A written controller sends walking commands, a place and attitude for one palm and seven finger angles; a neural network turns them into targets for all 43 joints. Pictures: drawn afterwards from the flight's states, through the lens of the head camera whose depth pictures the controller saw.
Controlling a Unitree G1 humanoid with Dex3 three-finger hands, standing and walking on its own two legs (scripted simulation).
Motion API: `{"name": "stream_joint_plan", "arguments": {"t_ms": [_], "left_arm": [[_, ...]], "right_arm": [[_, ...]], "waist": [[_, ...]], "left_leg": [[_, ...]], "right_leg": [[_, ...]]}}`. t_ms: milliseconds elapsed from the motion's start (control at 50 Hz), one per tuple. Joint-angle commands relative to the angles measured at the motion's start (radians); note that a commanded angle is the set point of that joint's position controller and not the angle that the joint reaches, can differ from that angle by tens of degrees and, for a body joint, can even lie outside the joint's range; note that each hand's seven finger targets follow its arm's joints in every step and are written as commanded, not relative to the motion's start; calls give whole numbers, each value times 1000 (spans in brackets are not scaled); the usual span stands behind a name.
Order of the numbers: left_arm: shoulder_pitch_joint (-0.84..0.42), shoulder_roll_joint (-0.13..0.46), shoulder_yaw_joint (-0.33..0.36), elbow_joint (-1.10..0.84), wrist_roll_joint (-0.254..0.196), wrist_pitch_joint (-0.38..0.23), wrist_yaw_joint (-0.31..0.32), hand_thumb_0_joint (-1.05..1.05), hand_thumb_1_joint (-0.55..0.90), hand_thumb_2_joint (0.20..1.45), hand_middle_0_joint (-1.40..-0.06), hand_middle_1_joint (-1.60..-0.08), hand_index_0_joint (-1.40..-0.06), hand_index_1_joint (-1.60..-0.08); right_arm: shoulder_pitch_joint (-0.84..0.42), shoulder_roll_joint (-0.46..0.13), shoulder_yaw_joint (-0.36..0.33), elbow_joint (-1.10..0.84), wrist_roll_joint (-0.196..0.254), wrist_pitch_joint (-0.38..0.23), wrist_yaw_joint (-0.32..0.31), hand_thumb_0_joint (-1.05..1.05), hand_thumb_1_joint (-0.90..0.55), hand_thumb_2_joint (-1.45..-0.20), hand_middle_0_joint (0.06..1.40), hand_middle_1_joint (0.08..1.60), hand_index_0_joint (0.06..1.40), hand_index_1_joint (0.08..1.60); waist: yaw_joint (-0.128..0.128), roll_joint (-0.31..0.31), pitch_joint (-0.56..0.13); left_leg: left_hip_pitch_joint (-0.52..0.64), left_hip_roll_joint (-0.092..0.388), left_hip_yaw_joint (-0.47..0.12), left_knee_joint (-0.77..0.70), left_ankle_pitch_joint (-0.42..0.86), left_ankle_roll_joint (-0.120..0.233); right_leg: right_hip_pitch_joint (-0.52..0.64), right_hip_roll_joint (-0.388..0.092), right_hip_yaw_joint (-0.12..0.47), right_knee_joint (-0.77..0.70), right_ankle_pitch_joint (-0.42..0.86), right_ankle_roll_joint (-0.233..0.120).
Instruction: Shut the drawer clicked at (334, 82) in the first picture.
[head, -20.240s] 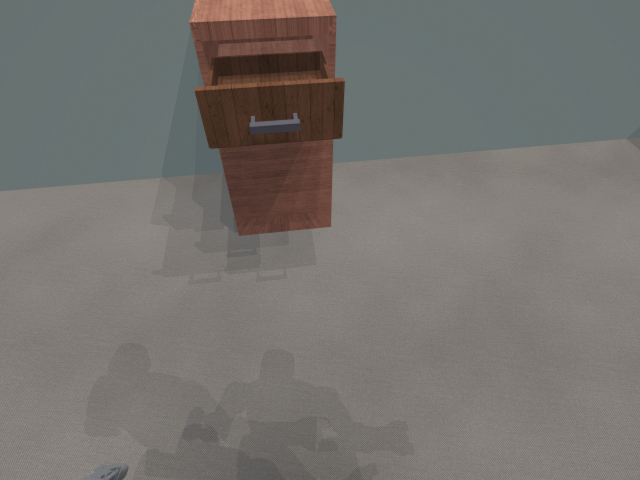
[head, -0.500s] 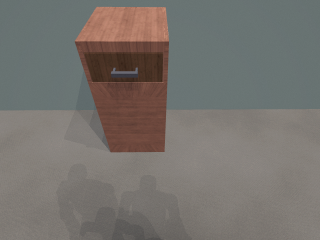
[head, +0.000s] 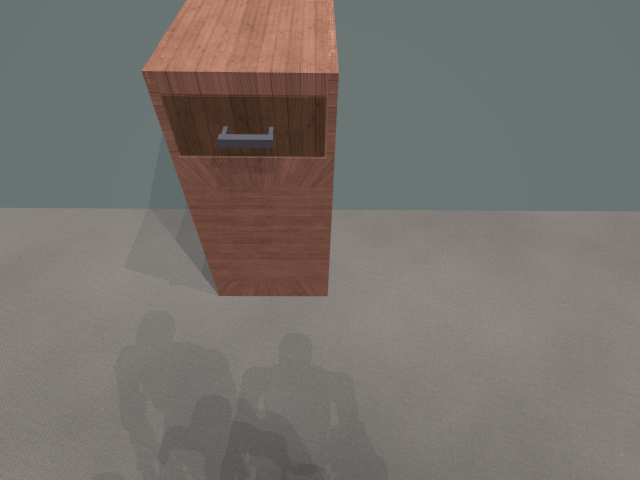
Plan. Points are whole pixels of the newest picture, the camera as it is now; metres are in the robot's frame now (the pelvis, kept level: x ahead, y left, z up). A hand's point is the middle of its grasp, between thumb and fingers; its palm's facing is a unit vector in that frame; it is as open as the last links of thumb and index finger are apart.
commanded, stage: look to check the result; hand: left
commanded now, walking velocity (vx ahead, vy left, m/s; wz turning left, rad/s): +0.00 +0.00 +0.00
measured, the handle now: (247, 135) +0.81 +0.22 -0.04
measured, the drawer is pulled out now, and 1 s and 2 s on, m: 0.00 0.00 0.00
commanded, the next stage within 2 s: stand and wait in 0.28 s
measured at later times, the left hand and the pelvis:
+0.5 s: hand out of the picture +0.00 +0.16 -0.17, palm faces +0.05 -0.98 -0.18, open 7.4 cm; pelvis +0.01 +0.00 +0.00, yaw +0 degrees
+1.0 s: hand out of the picture +0.00 +0.15 -0.17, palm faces +0.05 -0.98 -0.18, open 7.4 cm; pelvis +0.02 -0.01 +0.00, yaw -1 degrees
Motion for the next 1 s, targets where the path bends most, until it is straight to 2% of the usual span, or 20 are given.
{"name": "stream_joint_plan", "arguments": {"t_ms": [0, 60, 120, 240, 260, 360, 460, 520, 580, 640, 700, 840, 880, 980], "left_arm": [[85, 94, 13, -14, -2, -8, 9, 0, 900, 900, -200, -300, -200, -300], [80, 95, 12, -14, -1, -7, 9, 0, 900, 900, -200, -300, -200, -300], [76, 96, 14, -17, -2, -9, 9, 0, 900, 900, -200, -300, -200, -300], [79, 98, 14, -15, -1, -9, 9, 0, 900, 900, -200, -300, -200, -300], [75, 100, 15, -15, -2, -9, 9, 0, 900, 900, -200, -300, -200, -300], [72, 101, 14, -16, -2, -9, 9, 0, 900, 900, -200, -300, -200, -300], [73, 103, 16, -17, -3, -9, 9, 0, 900, 900, -200, -300, -200, -300], [75, 104, 17, -19, -4, -10, 8, 0, 900, 900, -200, -300, -200, -300], [76, 103, 15, -19, -3, -10, 9, 0, 900, 900, -200, -300, -200, -300], [81, 104, 16, -19, -2, -12, 10, 0, 900, 900, -200, -300, -200, -300], [73, 105, 15, -19, -3, -12, 10, 0, 900, 900, -200, -300, -200, -300], [79, 103, 15, -15, -2, -10, 10, 0, 900, 900, -200, -300, -200, -300], [78, 104, 15, -16, -2, -10, 9, 0, 900, 900, -200, -300, -200, -300], [78, 107, 16, -17, -3, -12, 9, 0, 900, 900, -200, -300, -200, -300]], "right_arm": [[76, -81, -8, -14, -2, -10, -1, 0, -900, -900, 200, 300, 200, 300], [73, -80, -9, -11, -2, -7, 1, 0, -900, -900, 200, 300, 200, 300], [76, -85, -9, -9, -2, -11, -1, 0, -900, -900, 200, 300, 200, 300], [68, -90, -9, -10, 0, -14, -2, 0, -900, -900, 200, 300, 200, 300], [69, -86, -7, -8, -1, -15, -2, 0, -900, -900, 200, 300, 200, 300], [66, -87, -7, -6, -1, -13, -2, 0, -900, -900, 200, 300, 200, 300], [70, -88, -6, -3, -1, -14, -2, 0, -900, -900, 200, 300, 200, 300], [70, -89, -6, -3, 0, -16, -3, 0, -900, -900, 200, 300, 200, 300], [68, -88, -7, -1, 0, -14, -2, 0, -900, -900, 200, 300, 200, 300], [67, -93, -9, -3, 1, -15, -3, 0, -900, -900, 200, 300, 200, 300], [69, -93, -7, 2, 0, -16, -4, 0, -900, -900, 200, 300, 200, 300], [66, -93, -7, 0, 1, -14, -4, 0, -900, -900, 200, 300, 200, 300], [68, -91, -7, 2, 0, -13, -3, 0, -900, -900, 200, 300, 200, 300], [68, -93, -6, 1, 1, -17, -4, 0, -900, -900, 200, 300, 200, 300]], "waist": [[-3, 8, 41], [-5, -8, 64], [-6, 4, 36], [-1, 12, 30], [-2, -4, 32], [-1, -2, 48], [-1, 6, 36], [0, -14, 33], [-1, 2, 42], [-1, -16, 26], [-3, 0, 30], [-2, 11, 53], [-3, -3, 56], [-2, 0, 39]], "left_leg": [[57, 64, -40, -65, 83, 49], [47, 60, -39, -67, 58, 47], [61, 65, -41, -70, 86, 48], [67, 67, -39, -69, 116, 49], [65, 68, -39, -74, 119, 49], [63, 65, -37, -75, 107, 47], [69, 69, -35, -78, 109, 48], [74, 67, -34, -75, 128, 48], [74, 67, -32, -76, 113, 47], [88, 68, -32, -68, 137, 47], [84, 69, -28, -72, 142, 47], [83, 69, -30, -77, 110, 45], [76, 69, -31, -82, 89, 45], [82, 70, -31, -78, 118, 45]], "right_leg": [[-97, -99, 75, -127, 62, -32], [-111, -99, 73, -138, 28, -33], [-88, -97, 74, -128, 66, -33], [-72, -97, 72, -121, 103, -30], [-66, -98, 68, -119, 108, -30], [-75, -98, 72, -126, 97, -30], [-68, -99, 70, -124, 97, -29], [-59, -100, 69, -121, 127, -28], [-69, -100, 73, -127, 108, -29], [-61, -98, 77, -122, 140, -29], [-55, -100, 75, -121, 154, -29], [-77, -96, 79, -131, 104, -30], [-79, -96, 80, -137, 82, -31], [-64, -98, 78, -128, 119, -31]]}}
